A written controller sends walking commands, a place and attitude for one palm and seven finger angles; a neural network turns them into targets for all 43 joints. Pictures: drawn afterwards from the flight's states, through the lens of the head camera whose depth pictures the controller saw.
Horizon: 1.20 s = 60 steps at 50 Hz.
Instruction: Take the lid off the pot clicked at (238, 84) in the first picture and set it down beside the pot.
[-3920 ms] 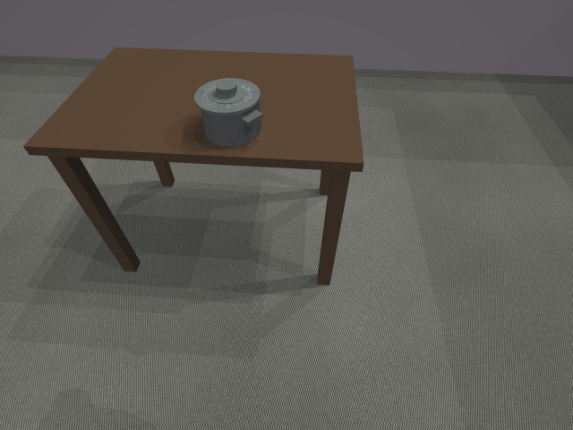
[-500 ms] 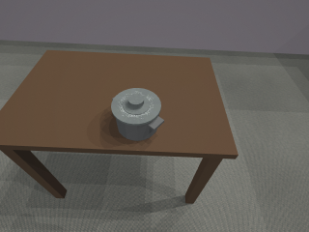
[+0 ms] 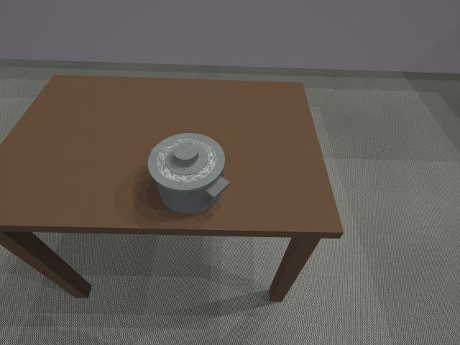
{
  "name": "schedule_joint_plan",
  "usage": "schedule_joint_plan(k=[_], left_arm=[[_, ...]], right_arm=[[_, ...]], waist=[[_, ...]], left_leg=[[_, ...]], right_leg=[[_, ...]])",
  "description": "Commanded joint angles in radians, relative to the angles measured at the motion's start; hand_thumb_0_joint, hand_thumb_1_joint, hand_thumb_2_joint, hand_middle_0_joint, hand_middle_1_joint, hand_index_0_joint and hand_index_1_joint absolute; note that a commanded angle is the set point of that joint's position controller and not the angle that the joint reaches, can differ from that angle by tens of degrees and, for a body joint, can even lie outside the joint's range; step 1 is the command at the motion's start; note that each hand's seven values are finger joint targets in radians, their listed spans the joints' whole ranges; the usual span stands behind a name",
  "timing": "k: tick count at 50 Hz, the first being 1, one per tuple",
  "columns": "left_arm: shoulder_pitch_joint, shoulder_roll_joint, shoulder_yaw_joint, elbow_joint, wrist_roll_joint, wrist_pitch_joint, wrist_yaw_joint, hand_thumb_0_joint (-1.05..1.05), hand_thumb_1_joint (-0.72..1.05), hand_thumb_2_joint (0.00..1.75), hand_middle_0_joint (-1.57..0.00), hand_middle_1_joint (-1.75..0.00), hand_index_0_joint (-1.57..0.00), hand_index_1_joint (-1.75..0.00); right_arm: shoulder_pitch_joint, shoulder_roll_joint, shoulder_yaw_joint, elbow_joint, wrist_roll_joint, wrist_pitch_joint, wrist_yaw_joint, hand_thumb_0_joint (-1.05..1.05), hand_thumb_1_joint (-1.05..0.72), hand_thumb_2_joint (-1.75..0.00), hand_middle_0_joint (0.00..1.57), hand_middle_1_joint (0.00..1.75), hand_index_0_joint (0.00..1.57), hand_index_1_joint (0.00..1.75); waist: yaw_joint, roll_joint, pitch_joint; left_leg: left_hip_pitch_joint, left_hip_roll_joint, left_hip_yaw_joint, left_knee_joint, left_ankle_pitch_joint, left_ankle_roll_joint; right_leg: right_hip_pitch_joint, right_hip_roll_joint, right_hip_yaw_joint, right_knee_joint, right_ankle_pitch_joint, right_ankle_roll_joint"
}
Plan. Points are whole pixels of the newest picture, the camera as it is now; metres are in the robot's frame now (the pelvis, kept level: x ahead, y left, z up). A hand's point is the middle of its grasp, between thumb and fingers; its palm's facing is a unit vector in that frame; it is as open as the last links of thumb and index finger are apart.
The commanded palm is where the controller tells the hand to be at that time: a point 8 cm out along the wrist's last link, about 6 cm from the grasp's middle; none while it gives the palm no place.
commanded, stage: come to a stop and stand still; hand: left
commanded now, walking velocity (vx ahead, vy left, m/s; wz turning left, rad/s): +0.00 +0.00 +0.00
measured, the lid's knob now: (186, 153) +0.48 +0.13 +0.03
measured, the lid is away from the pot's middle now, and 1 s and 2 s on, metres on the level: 0.00 0.00 0.00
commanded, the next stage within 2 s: look again from close up in 0.18 s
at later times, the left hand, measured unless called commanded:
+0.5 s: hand out of the picture +0.00 +0.16 -0.17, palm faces +0.02 -0.98 -0.19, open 7.4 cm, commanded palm none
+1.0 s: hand out of the picture -0.02 +0.17 -0.18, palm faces +0.03 -0.98 -0.17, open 7.4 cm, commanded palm none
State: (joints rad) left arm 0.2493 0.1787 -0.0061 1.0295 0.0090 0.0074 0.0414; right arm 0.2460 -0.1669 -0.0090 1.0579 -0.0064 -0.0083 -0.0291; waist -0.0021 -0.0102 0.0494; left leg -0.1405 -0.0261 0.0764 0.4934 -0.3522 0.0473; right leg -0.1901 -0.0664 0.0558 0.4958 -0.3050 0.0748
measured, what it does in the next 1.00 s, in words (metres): stands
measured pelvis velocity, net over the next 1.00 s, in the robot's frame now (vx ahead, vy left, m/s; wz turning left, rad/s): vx -0.02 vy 0.00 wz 0.00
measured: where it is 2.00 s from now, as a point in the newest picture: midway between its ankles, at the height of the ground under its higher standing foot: outside the picture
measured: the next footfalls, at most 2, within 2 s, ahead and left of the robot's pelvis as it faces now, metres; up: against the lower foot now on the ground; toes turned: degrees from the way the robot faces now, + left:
none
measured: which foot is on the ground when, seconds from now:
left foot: down 0.00-1.00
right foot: down 0.00-1.00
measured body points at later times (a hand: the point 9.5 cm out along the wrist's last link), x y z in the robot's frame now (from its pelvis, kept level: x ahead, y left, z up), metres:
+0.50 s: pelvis -0.01 -0.01 +0.00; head +0.01 +0.00 +0.45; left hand +0.00 +0.22 -0.16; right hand +0.01 -0.24 -0.15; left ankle -0.05 +0.08 -0.73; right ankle -0.02 -0.17 -0.73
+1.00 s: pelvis -0.02 +0.00 +0.00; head +0.00 +0.01 +0.45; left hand -0.02 +0.22 -0.16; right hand -0.02 -0.22 -0.15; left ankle -0.05 +0.08 -0.73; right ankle -0.02 -0.17 -0.73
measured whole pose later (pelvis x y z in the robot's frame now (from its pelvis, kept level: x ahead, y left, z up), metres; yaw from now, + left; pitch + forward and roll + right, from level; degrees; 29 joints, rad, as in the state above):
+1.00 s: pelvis -0.02 +0.00 +0.00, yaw +0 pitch -1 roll +0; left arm 0.30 0.16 -0.01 1.07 0.01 0.01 0.04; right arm 0.29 -0.13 0.00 1.11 0.00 -0.02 -0.03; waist 0.01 -0.03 0.05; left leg -0.13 -0.02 0.07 0.47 -0.32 0.05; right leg -0.17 -0.06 0.05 0.44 -0.26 0.07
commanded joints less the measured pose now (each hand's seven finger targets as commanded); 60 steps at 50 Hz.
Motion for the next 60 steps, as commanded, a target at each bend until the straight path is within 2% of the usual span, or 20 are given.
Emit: schedule_joint_plan(k=[1, 3, 6, 14, 18, 25, 28, 33, 35, 45, 49, 53, 58, 60], left_arm=[[0.071, 0.109, 0.022, -0.030, 0.005, -0.021, 0.007, 0.00, 0.90, 0.90, -0.20, -0.30, -0.20, -0.30], [0.076, 0.105, 0.022, -0.029, 0.005, -0.023, 0.008, 0.00, 0.90, 0.90, -0.20, -0.30, -0.20, -0.30], [0.077, 0.105, 0.021, -0.026, 0.005, -0.020, 0.007, 0.00, 0.90, 0.90, -0.20, -0.30, -0.20, -0.30], [0.089, 0.101, 0.017, -0.016, 0.004, -0.020, 0.004, 0.00, 0.90, 0.90, -0.20, -0.30, -0.20, -0.30], [0.093, 0.098, 0.015, -0.012, 0.005, -0.024, 0.005, 0.00, 0.90, 0.90, -0.20, -0.30, -0.20, -0.30], [0.107, 0.094, 0.014, -0.006, 0.004, -0.024, 0.003, 0.00, 0.90, 0.90, -0.20, -0.30, -0.20, -0.30], [0.111, 0.089, 0.014, -0.001, 0.004, -0.026, 0.004, 0.00, 0.90, 0.90, -0.20, -0.30, -0.20, -0.30], [0.116, 0.084, 0.012, 0.005, 0.004, -0.026, 0.004, 0.00, 0.90, 0.90, -0.20, -0.30, -0.20, -0.30], [0.114, 0.081, 0.013, 0.005, 0.004, -0.022, 0.004, 0.00, 0.90, 0.90, -0.20, -0.30, -0.20, -0.30], [0.123, 0.070, 0.014, 0.010, 0.006, -0.016, 0.003, 0.00, 0.90, 0.90, -0.20, -0.30, -0.20, -0.30], [0.125, 0.069, 0.013, 0.013, 0.005, -0.017, 0.003, 0.00, 0.90, 0.90, -0.20, -0.30, -0.20, -0.30], [0.133, 0.061, 0.012, 0.019, 0.006, -0.019, 0.005, 0.00, 0.90, 0.90, -0.20, -0.30, -0.20, -0.30], [0.138, 0.057, 0.012, 0.023, 0.006, -0.020, 0.006, 0.00, 0.90, 0.90, -0.20, -0.30, -0.20, -0.30], [0.143, 0.056, 0.012, 0.025, 0.007, -0.019, 0.006, 0.00, 0.90, 0.90, -0.20, -0.30, -0.20, -0.30]], right_arm=[[0.048, -0.108, -0.022, -0.039, -0.001, -0.020, -0.005, 0.00, -0.90, -0.90, 0.20, 0.30, 0.20, 0.30], [0.050, -0.106, -0.021, -0.031, -0.002, -0.021, -0.006, 0.00, -0.90, -0.90, 0.20, 0.30, 0.20, 0.30], [0.044, -0.103, -0.021, -0.027, -0.001, -0.019, -0.006, 0.00, -0.90, -0.90, 0.20, 0.30, 0.20, 0.30], [0.045, -0.096, -0.019, -0.017, 0.001, -0.017, -0.004, 0.00, -0.90, -0.90, 0.20, 0.30, 0.20, 0.30], [0.049, -0.093, -0.018, -0.010, 0.002, -0.019, -0.003, 0.00, -0.90, -0.90, 0.20, 0.30, 0.20, 0.30], [0.055, -0.088, -0.016, -0.001, 0.002, -0.019, -0.002, 0.00, -0.90, -0.90, 0.20, 0.30, 0.20, 0.30], [0.068, -0.084, -0.015, 0.006, 0.003, -0.023, -0.003, 0.00, -0.90, -0.90, 0.20, 0.30, 0.20, 0.30], [0.081, -0.078, -0.014, 0.013, 0.004, -0.024, -0.005, 0.00, -0.90, -0.90, 0.20, 0.30, 0.20, 0.30], [0.080, -0.078, -0.015, 0.014, 0.004, -0.023, -0.005, 0.00, -0.90, -0.90, 0.20, 0.30, 0.20, 0.30], [0.094, -0.071, -0.012, 0.019, 0.005, -0.025, -0.004, 0.00, -0.90, -0.90, 0.20, 0.30, 0.20, 0.30], [0.101, -0.068, -0.012, 0.020, 0.005, -0.025, -0.005, 0.00, -0.90, -0.90, 0.20, 0.30, 0.20, 0.30], [0.107, -0.064, -0.012, 0.024, 0.005, -0.028, -0.006, 0.00, -0.90, -0.90, 0.20, 0.30, 0.20, 0.30], [0.112, -0.060, -0.013, 0.025, 0.006, -0.027, -0.006, 0.00, -0.90, -0.90, 0.20, 0.30, 0.20, 0.30], [0.103, -0.060, -0.013, 0.025, 0.006, -0.025, -0.005, 0.00, -0.90, -0.90, 0.20, 0.30, 0.20, 0.30]], waist=[[0.002, -0.005, -0.041], [0.003, 0.008, -0.055], [0.004, 0.020, -0.026], [0.007, 0.000, -0.007], [0.005, -0.006, -0.010], [0.009, 0.009, -0.002], [0.007, 0.009, -0.022], [0.007, 0.011, -0.008], [0.009, 0.011, 0.016], [0.014, 0.028, 0.031], [0.012, 0.006, 0.026], [0.010, 0.011, 0.017], [0.010, 0.017, 0.018], [0.013, 0.011, 0.037]], left_leg=[[0.035, 0.120, -0.105, -0.071, 0.414, -0.010], [0.054, 0.124, -0.104, -0.071, 0.441, -0.011], [0.040, 0.124, -0.101, -0.080, 0.409, -0.012], [0.031, 0.126, -0.101, -0.100, 0.337, -0.010], [0.030, 0.125, -0.098, -0.099, 0.344, -0.013], [0.017, 0.123, -0.104, -0.108, 0.307, -0.012], [0.029, 0.125, -0.104, -0.105, 0.343, -0.012], [0.020, 0.127, -0.106, -0.108, 0.353, -0.010], [0.003, 0.127, -0.109, -0.115, 0.329, -0.009], [-0.025, 0.126, -0.119, -0.137, 0.270, -0.001], [-0.021, 0.127, -0.119, -0.133, 0.282, 0.001], [-0.006, 0.127, -0.119, -0.130, 0.309, 0.002], [-0.010, 0.127, -0.115, -0.126, 0.299, 0.001], [-0.023, 0.123, -0.118, -0.129, 0.277, 0.002]], right_leg=[[-0.006, -0.046, 0.017, -0.036, 0.384, -0.094], [0.000, -0.045, 0.018, -0.037, 0.396, -0.094], [-0.011, -0.042, 0.018, -0.049, 0.364, -0.093], [-0.014, -0.037, 0.019, -0.080, 0.311, -0.092], [-0.010, -0.042, 0.021, -0.082, 0.331, -0.091], [-0.009, -0.041, 0.020, -0.095, 0.292, -0.093], [0.001, -0.041, 0.015, -0.089, 0.316, -0.092], [0.000, -0.040, 0.010, -0.091, 0.309, -0.091], [-0.008, -0.036, 0.006, -0.093, 0.280, -0.089], [-0.014, -0.027, -0.001, -0.096, 0.202, -0.082], [-0.011, -0.026, -0.003, -0.095, 0.215, -0.083], [-0.018, -0.030, 0.000, -0.088, 0.232, -0.082], [-0.017, -0.032, -0.001, -0.093, 0.229, -0.081], [-0.024, -0.031, 0.000, -0.097, 0.220, -0.082]])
